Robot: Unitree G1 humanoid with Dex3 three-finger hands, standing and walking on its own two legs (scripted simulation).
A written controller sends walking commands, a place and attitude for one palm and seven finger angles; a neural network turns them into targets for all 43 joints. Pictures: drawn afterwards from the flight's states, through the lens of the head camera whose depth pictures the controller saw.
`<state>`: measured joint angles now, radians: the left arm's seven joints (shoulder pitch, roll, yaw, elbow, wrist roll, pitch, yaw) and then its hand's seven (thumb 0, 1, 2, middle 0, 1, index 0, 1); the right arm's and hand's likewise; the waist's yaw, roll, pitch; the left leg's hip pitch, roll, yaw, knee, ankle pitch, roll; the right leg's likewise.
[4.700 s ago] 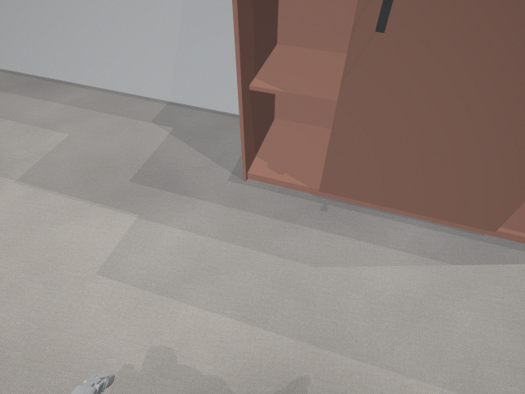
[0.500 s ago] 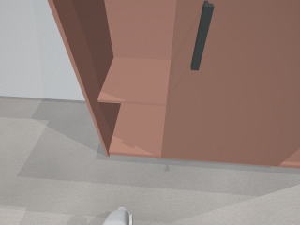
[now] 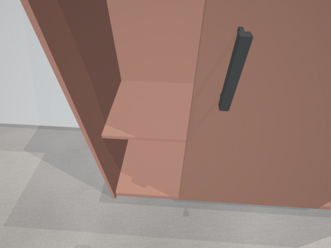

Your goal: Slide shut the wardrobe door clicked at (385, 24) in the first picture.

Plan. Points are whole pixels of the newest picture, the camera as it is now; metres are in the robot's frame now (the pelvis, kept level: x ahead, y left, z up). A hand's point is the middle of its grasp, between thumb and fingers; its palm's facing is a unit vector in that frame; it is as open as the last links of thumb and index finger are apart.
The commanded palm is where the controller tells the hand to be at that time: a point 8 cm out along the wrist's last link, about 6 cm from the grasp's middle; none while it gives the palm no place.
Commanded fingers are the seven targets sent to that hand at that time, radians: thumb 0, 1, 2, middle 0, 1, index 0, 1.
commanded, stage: come to a stop and stand still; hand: right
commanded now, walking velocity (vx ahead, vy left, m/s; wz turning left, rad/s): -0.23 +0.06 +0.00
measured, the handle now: (231, 72) +0.50 -0.14 +0.19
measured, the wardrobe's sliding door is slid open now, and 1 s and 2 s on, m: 0.39 0.39 0.39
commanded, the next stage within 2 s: none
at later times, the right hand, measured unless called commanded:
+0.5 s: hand out of the picture +0.00 -0.16 -0.16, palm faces +0.01 +0.96 -0.29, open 7.4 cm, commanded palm none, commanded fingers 0.00 -0.90 -0.90 0.20 0.30 0.20 0.30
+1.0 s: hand out of the picture -0.07 -0.13 -0.17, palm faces +0.03 +0.98 -0.19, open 7.4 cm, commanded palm none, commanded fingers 0.00 -0.90 -0.90 0.20 0.30 0.20 0.30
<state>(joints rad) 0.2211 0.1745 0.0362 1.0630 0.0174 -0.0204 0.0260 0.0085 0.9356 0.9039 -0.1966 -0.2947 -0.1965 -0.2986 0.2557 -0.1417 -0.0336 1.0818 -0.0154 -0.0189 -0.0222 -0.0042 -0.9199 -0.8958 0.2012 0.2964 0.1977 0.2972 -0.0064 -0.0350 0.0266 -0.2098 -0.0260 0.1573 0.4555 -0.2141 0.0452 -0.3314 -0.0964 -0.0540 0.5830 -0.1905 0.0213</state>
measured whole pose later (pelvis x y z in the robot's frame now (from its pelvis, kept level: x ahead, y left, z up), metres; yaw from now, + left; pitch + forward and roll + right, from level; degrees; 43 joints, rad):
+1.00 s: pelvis -0.08 +0.04 +0.01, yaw +2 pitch -2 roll +0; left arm 0.31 0.13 0.00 1.16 0.02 0.01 0.03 0.00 0.91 0.90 -0.20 -0.30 -0.20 -0.30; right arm 0.27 -0.15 -0.02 1.14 0.00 0.01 -0.02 0.00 -0.91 -0.90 0.20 0.30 0.20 0.30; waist 0.00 0.00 0.02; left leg -0.20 -0.02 0.08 0.38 -0.15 0.05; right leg -0.15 -0.04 -0.04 0.40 -0.21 0.02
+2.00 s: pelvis -0.05 +0.00 +0.01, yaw +2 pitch -1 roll -1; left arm 0.31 0.15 -0.02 1.12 0.02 -0.03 0.03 0.01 0.91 0.90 -0.20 -0.30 -0.20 -0.30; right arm 0.29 -0.13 0.00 1.12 -0.01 -0.01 -0.03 0.00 -0.92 -0.90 0.20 0.30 0.20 0.30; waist 0.00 -0.01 0.03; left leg -0.22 0.04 0.04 0.49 -0.24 -0.01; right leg -0.14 0.03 -0.07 0.44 -0.28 -0.04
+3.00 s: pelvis -0.05 +0.03 +0.01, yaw +1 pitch -1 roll -1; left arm 0.32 0.11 -0.02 1.14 0.02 -0.03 0.03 0.00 0.91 0.90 -0.20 -0.30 -0.20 -0.30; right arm 0.32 -0.11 0.00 1.12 -0.01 -0.02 -0.03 0.01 -0.91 -0.90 0.20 0.30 0.20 0.30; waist 0.00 0.00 0.03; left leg -0.22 0.00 0.08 0.47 -0.24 0.04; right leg -0.15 -0.02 -0.04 0.44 -0.27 0.01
